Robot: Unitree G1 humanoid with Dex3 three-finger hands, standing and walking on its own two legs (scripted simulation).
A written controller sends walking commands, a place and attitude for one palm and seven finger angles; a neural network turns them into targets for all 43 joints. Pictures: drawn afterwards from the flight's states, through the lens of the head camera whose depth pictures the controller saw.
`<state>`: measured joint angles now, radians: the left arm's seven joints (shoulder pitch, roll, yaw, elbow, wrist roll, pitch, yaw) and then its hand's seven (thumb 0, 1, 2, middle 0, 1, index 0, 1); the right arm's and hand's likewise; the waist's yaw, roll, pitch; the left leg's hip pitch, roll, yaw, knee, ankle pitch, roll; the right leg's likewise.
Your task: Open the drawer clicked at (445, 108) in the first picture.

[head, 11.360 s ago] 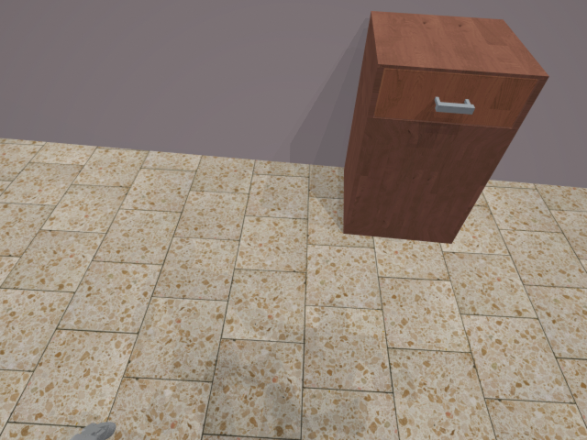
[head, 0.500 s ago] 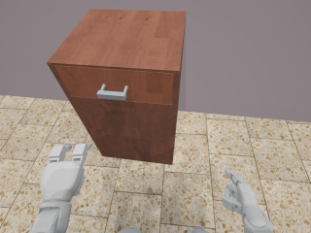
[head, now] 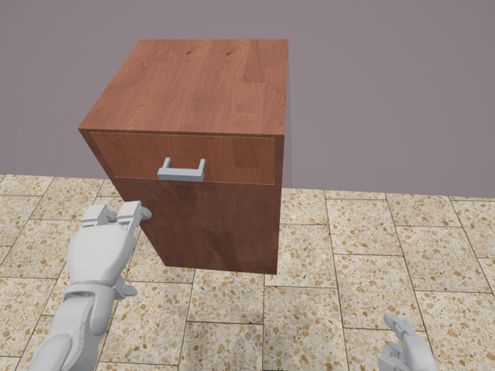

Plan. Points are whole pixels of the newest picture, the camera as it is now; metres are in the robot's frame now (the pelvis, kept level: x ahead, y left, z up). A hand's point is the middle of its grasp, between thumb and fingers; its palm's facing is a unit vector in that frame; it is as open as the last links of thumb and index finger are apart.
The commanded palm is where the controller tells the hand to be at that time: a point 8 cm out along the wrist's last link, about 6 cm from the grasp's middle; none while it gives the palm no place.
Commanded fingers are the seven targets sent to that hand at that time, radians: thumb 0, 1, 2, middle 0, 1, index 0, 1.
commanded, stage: raise the hand with hooked fingers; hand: left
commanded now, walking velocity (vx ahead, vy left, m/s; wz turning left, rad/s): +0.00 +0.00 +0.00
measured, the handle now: (182, 168) +0.55 +0.23 -0.06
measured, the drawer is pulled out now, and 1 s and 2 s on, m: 0.00 0.00 0.00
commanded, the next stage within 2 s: move the hooked fingers above the handle in 0.78 s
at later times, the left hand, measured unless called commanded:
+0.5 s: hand (117, 211) +0.31 +0.24 +0.10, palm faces +0.04 -0.07 -1.00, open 13.9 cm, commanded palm +0.29 +0.24 +0.15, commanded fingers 0.00 -0.50 0.30 -0.30 -1.20 -0.30 -1.20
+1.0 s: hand (124, 221) +0.31 +0.23 +0.08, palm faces +0.03 -0.06 -1.00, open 13.9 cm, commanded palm +0.29 +0.24 +0.14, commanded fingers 0.00 -0.50 0.30 -0.30 -1.20 -0.30 -1.20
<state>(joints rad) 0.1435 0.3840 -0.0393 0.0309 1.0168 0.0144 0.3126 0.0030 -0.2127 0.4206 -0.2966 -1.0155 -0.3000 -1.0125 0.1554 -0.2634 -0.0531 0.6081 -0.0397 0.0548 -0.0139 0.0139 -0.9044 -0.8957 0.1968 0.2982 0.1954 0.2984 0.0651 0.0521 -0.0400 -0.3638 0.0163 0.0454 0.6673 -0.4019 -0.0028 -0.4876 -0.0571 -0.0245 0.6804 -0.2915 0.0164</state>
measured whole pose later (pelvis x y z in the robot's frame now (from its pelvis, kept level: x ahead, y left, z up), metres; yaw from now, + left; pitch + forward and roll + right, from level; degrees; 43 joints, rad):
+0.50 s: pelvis +0.01 +0.00 +0.02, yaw +1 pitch +3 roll +0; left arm -0.11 0.45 -0.04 0.11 0.95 0.00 0.08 0.00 -0.49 0.30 -0.31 -1.20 -0.32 -1.20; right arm 0.14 -0.24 0.00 0.62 -0.01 0.09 -0.02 0.01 -0.90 -0.90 0.20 0.30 0.20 0.30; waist 0.09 0.08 -0.02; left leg -0.21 0.02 0.03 0.48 -0.32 -0.01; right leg -0.33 -0.05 -0.05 0.50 -0.22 0.01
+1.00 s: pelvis +0.00 -0.01 +0.02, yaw +1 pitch +3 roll +1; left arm -0.12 0.44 -0.07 0.17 0.98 -0.03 0.13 0.00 -0.49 0.30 -0.32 -1.20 -0.32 -1.20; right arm 0.14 -0.24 -0.02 0.63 0.00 0.08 -0.03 0.01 -0.90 -0.90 0.20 0.30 0.20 0.30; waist 0.09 0.07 -0.01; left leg -0.22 0.02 0.03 0.47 -0.30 -0.01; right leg -0.35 -0.05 -0.04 0.50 -0.20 0.01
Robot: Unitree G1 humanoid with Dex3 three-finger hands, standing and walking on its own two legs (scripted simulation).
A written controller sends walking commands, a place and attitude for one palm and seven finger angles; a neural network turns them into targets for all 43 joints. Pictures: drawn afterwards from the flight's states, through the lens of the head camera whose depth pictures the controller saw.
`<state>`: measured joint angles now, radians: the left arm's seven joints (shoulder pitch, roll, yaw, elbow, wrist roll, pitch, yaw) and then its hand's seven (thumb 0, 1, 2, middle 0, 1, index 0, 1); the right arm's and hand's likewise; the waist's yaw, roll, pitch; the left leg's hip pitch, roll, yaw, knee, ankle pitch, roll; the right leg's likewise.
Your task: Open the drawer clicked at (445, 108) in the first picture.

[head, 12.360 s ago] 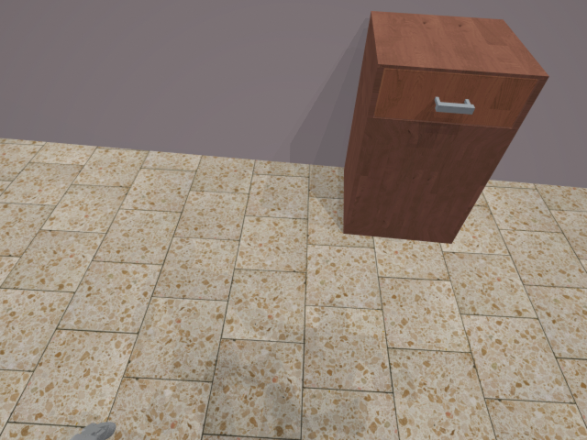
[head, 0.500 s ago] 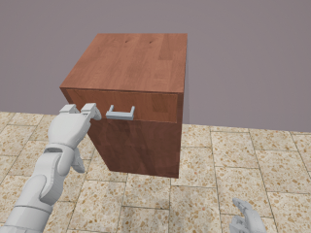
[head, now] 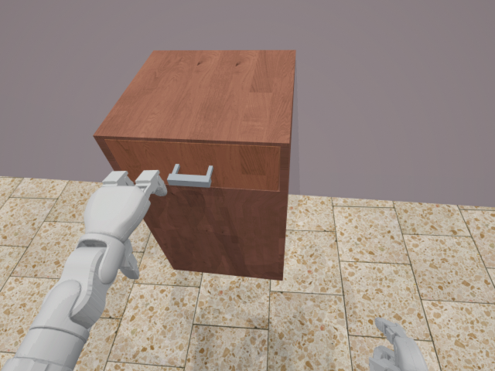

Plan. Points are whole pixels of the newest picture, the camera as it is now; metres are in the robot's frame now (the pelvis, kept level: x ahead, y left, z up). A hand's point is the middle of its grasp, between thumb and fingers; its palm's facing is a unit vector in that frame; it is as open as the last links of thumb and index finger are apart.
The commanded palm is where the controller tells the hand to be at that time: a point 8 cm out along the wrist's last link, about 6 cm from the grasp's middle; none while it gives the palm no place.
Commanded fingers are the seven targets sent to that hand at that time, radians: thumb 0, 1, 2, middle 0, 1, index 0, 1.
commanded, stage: move the hooked fingers above the handle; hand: left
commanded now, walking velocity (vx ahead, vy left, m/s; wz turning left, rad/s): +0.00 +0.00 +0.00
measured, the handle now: (191, 174) +0.56 +0.24 -0.08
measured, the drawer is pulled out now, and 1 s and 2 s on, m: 0.00 0.00 0.00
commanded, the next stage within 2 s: none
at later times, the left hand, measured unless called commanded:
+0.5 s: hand (157, 199) +0.39 +0.24 +0.03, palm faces -0.03 -0.03 -1.00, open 13.9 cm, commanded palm +0.38 +0.24 +0.09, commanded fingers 0.00 -0.50 0.30 -0.30 -1.20 -0.30 -1.20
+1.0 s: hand (173, 184) +0.45 +0.23 +0.00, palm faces -0.06 +0.00 -1.00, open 13.9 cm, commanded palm +0.44 +0.24 +0.05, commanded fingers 0.00 -0.50 0.30 -0.30 -1.20 -0.30 -1.20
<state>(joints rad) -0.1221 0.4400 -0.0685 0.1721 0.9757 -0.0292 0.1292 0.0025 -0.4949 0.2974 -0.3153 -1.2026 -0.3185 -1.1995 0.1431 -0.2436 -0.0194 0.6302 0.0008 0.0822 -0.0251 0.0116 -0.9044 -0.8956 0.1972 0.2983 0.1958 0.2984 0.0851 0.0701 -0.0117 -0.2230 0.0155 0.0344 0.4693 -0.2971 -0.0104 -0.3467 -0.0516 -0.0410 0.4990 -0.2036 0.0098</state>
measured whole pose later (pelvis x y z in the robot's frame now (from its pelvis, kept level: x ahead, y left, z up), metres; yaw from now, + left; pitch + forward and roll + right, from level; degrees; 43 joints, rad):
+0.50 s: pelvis +0.00 +0.00 -0.01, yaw +0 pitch +10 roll +1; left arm -0.45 0.45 -0.03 0.62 1.05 -0.14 0.21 0.00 -0.49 0.30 -0.32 -1.20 -0.32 -1.20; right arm 0.27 -0.26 -0.08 0.67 0.00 0.09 -0.03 0.01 -0.90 -0.90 0.20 0.30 0.20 0.30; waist 0.01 0.04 -0.05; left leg -0.42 0.02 0.04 0.60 -0.35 -0.01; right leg -0.54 -0.05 -0.03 0.60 -0.23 0.01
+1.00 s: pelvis +0.00 +0.01 -0.03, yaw -1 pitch +16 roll +0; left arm -0.72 0.48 0.00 0.98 1.12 -0.14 0.31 0.00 -0.49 0.30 -0.31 -1.20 -0.32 -1.20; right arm 0.30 -0.26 -0.07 0.69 -0.02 0.10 -0.02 0.01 -0.90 -0.90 0.20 0.30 0.20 0.30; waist -0.06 0.04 -0.10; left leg -0.62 0.03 0.05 0.72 -0.39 0.00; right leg -0.73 -0.05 -0.02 0.70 -0.26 0.02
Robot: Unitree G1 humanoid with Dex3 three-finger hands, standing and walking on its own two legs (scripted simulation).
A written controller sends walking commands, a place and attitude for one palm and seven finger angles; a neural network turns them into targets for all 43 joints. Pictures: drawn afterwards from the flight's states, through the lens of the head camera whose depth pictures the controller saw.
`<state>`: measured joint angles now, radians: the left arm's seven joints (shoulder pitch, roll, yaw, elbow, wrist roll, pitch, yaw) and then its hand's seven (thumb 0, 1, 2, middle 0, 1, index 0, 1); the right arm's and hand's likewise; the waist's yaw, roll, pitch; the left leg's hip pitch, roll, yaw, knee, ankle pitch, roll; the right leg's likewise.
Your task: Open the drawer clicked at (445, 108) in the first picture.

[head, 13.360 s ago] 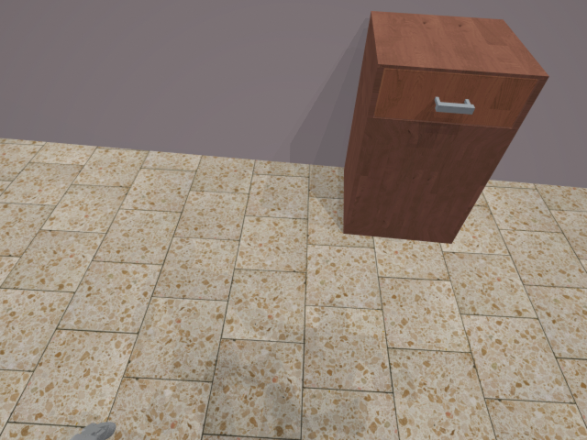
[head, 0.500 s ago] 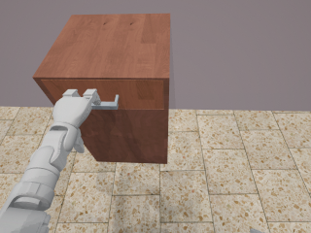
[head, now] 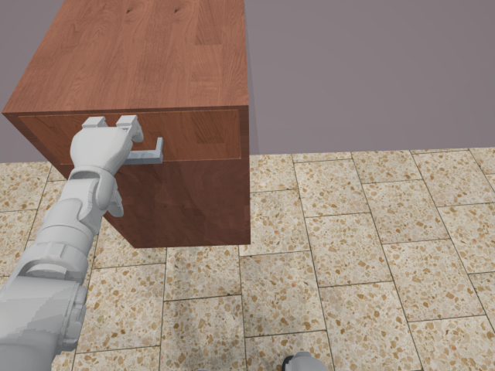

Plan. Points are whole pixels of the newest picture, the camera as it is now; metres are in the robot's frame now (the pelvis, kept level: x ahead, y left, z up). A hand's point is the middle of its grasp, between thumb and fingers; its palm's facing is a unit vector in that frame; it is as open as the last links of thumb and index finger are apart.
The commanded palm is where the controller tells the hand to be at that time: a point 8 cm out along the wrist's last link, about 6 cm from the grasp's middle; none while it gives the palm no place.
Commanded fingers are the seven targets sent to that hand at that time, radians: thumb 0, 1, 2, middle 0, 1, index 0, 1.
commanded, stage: move the hooked fingers above the handle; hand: left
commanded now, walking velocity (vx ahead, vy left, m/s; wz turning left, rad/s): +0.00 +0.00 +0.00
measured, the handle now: (138, 150) +0.56 +0.24 -0.05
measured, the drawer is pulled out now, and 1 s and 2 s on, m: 0.00 0.00 0.00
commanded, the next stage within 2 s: lower the fingers behind the handle in 1.08 s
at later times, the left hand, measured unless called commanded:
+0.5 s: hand (122, 154) +0.51 +0.24 +0.00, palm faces -0.08 -0.01 -1.00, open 13.8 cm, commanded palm +0.49 +0.25 +0.05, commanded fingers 0.00 -0.50 0.30 -0.30 -1.20 -0.30 -1.20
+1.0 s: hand (121, 156) +0.50 +0.24 +0.00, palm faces -0.07 -0.02 -1.00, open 13.8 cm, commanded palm +0.48 +0.24 +0.05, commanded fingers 0.00 -0.50 0.30 -0.30 -1.20 -0.30 -1.20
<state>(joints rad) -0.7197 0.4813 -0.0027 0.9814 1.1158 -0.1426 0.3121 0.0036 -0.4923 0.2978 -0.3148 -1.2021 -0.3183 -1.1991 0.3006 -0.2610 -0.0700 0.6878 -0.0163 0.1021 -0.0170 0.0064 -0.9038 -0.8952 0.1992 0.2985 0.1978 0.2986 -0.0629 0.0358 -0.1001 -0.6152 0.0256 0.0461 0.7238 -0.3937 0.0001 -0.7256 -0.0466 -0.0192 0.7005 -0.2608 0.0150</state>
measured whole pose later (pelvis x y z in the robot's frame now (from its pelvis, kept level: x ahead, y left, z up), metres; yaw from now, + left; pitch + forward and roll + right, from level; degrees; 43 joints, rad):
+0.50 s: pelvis +0.00 +0.01 -0.02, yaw -1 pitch +24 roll -1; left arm -0.90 0.58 0.04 1.13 1.13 -0.14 0.31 0.00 -0.49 0.30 -0.31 -1.20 -0.32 -1.20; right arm 0.37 -0.27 -0.06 0.72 -0.05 0.12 0.00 0.00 -0.90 -0.90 0.20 0.30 0.20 0.30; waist -0.14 0.04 -0.13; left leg -0.84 0.03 0.04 0.90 -0.46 0.01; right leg -0.93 -0.04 -0.02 0.82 -0.30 0.03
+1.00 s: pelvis +0.01 +0.01 -0.02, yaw +0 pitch +23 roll -1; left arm -0.85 0.54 0.02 1.09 1.12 -0.14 0.32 0.00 -0.49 0.30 -0.31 -1.20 -0.32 -1.20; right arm 0.34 -0.27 -0.06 0.71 -0.04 0.13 0.00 0.00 -0.90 -0.89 0.20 0.30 0.20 0.30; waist -0.12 0.05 -0.13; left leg -0.80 0.04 0.03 0.87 -0.46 0.01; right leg -0.89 -0.04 -0.02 0.80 -0.30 0.03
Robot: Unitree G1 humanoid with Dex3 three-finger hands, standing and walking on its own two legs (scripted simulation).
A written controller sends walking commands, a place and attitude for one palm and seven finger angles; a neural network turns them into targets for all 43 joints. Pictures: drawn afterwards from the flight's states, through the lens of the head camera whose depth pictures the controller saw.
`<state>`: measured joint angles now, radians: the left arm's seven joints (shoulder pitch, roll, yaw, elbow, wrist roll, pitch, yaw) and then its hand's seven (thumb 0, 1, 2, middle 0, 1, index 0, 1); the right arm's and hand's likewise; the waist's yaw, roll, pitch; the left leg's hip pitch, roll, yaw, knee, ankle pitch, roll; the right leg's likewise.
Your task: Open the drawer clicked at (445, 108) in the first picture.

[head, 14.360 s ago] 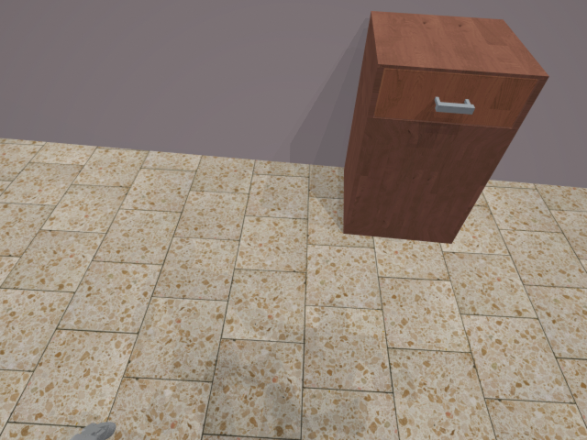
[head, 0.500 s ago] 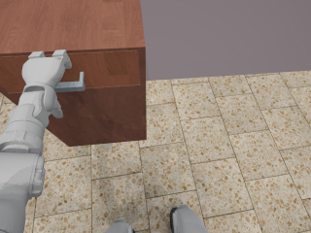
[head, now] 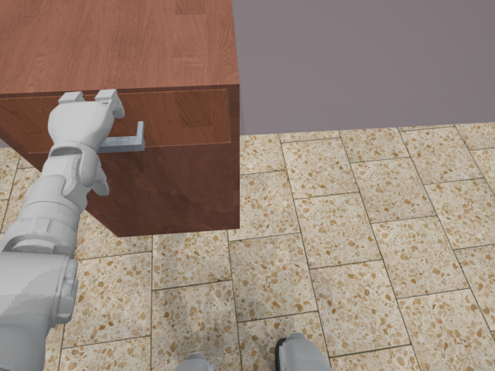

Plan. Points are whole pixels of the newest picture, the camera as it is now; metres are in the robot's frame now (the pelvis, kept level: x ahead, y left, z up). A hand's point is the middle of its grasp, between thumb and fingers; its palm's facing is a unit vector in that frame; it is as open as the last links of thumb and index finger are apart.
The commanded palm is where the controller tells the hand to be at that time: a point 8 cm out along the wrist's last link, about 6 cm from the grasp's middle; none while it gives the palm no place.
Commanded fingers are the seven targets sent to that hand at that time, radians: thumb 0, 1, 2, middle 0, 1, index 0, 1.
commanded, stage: move the hooked fingers above the handle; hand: left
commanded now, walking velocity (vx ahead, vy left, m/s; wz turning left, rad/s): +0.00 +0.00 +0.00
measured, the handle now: (116, 136) +0.55 +0.23 -0.04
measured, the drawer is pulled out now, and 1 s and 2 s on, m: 0.00 0.00 0.00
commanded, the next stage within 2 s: lower the fingers behind the handle in 0.08 s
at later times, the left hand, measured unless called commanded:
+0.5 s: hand (101, 156) +0.47 +0.23 +0.01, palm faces -0.07 -0.02 -1.00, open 13.9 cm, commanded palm +0.47 +0.24 +0.05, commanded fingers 0.00 -0.50 0.30 -0.30 -1.20 -0.30 -1.20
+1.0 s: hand (109, 156) +0.49 +0.23 -0.03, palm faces -0.04 -0.02 -1.00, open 13.8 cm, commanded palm +0.48 +0.24 +0.02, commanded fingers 0.00 -0.50 0.30 -0.30 -1.20 -0.30 -1.20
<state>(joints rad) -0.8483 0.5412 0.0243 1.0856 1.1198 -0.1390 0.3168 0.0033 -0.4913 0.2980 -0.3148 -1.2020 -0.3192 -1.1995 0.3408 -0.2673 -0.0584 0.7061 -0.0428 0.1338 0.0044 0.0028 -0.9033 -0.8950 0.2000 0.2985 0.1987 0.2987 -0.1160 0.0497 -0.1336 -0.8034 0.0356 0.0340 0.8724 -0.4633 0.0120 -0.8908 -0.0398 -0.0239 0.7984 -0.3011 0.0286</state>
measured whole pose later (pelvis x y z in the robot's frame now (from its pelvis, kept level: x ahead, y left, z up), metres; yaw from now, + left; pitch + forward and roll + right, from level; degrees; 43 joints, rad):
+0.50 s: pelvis -0.01 -0.01 -0.01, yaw +0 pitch +23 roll -1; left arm -0.82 0.54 0.04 1.09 1.13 -0.18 0.35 0.00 -0.49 0.30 -0.31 -1.20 -0.32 -1.20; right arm 0.33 -0.28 -0.06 0.72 -0.05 0.12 0.00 0.00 -0.90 -0.90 0.20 0.30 0.20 0.30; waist -0.11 0.04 -0.14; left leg -0.84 0.04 0.03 0.91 -0.47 0.00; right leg -0.94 -0.04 -0.03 0.85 -0.31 0.02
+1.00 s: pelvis -0.02 +0.00 -0.03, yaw +0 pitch +27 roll -2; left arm -0.92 0.59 0.05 1.14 1.14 -0.16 0.38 0.00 -0.49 0.30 -0.34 -1.25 -0.32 -1.20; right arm 0.34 -0.28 -0.03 0.73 -0.06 0.10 0.01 0.00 -0.90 -0.90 0.20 0.30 0.20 0.30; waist -0.15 0.05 -0.15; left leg -1.04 0.04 0.02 1.08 -0.52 0.01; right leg -1.12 -0.04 -0.02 0.98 -0.34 0.03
